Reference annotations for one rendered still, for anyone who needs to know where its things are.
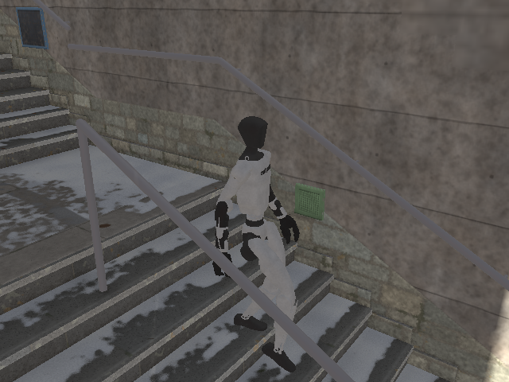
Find stairs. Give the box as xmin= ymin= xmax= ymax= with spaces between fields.
xmin=0 ymin=53 xmax=91 ymax=169
xmin=0 ymin=195 xmax=450 ymax=382

